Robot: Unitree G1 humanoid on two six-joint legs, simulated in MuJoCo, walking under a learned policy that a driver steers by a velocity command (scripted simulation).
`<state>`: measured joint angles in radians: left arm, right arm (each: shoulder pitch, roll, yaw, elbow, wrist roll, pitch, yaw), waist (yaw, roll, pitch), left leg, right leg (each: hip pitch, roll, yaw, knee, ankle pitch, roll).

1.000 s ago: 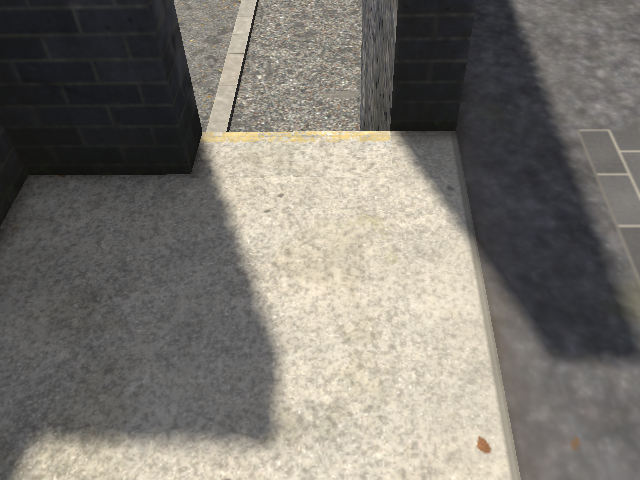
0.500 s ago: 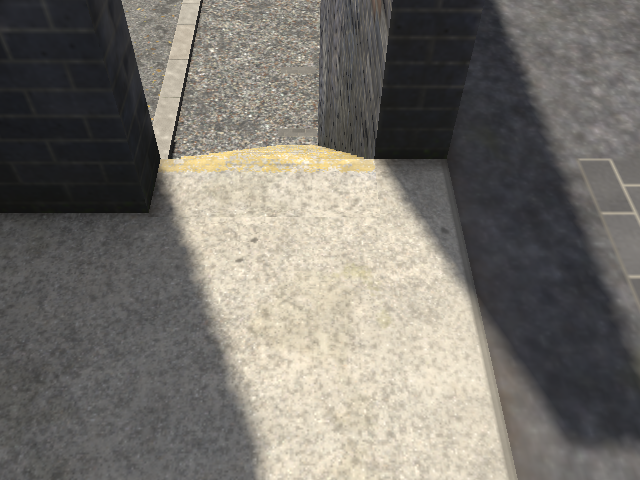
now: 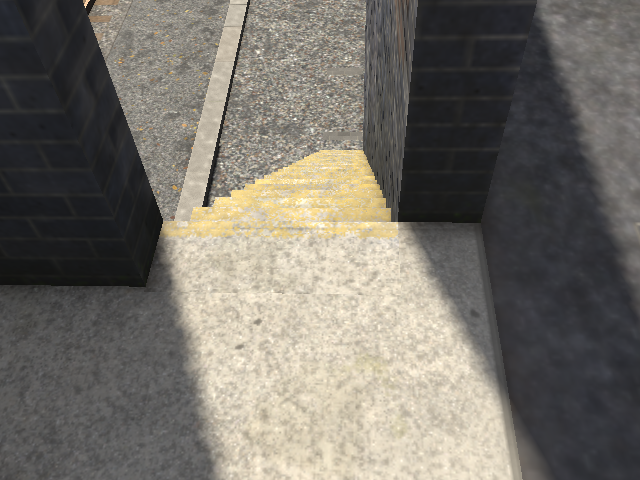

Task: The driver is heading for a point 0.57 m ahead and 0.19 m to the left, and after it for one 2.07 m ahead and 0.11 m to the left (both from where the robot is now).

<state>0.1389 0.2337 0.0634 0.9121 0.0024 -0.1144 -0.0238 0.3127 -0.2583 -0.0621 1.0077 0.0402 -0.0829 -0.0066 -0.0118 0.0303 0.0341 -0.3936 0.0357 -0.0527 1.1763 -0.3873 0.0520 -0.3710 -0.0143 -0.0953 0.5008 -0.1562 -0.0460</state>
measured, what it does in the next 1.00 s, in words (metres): walks ahead, turning left: left foot, then right foot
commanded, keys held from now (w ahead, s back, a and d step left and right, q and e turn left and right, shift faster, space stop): w+q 0.68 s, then e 0.32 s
